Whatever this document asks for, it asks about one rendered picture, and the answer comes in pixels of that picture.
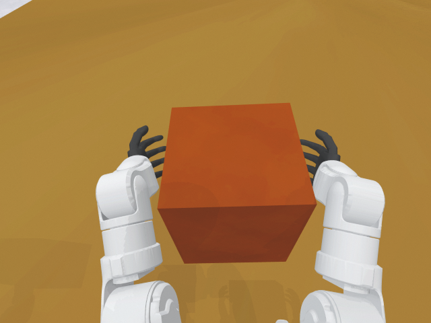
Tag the robot left hand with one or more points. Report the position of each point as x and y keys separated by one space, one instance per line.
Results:
x=138 y=148

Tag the left robot forearm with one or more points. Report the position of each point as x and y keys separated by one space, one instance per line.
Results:
x=124 y=208

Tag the robot right upper arm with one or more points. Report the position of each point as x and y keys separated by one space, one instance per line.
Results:
x=330 y=307

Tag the carton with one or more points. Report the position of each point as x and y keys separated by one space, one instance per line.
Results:
x=235 y=185

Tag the right robot forearm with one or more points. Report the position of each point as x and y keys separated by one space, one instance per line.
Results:
x=354 y=211

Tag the robot right hand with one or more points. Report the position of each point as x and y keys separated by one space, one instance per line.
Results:
x=326 y=154

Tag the robot left upper arm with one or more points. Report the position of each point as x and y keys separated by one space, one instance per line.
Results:
x=151 y=302

